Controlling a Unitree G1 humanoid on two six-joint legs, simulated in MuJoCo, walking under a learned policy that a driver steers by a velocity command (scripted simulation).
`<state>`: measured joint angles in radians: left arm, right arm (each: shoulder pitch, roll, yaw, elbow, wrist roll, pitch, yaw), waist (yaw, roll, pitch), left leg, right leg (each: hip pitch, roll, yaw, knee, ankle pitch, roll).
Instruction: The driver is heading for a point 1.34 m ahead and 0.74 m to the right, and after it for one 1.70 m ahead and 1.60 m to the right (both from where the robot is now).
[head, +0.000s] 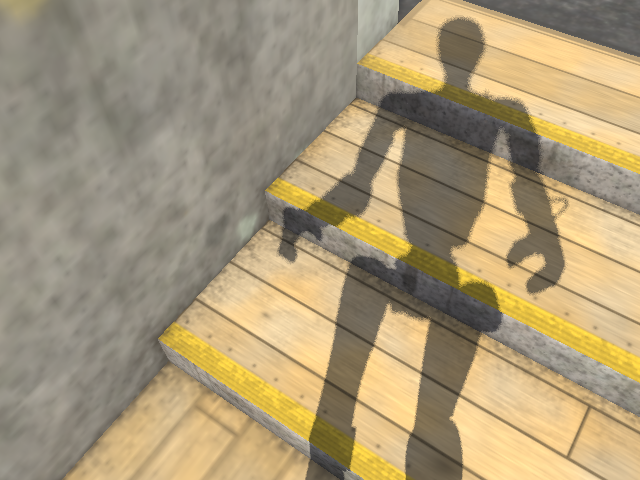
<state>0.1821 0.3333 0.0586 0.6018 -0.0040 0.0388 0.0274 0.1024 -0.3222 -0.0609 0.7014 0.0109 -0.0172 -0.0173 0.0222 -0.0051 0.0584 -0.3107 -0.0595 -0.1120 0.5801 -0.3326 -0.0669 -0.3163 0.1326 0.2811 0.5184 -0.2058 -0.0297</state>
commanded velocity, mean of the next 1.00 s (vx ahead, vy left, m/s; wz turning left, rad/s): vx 0.29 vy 0.00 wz -0.59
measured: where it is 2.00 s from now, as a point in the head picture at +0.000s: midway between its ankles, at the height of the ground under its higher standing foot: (614, 347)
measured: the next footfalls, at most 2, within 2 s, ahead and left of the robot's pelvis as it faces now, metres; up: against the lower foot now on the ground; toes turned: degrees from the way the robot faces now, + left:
left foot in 0.04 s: +0.05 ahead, +0.13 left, +0.00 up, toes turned -7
right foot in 0.46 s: +0.03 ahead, -0.14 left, +0.00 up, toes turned -19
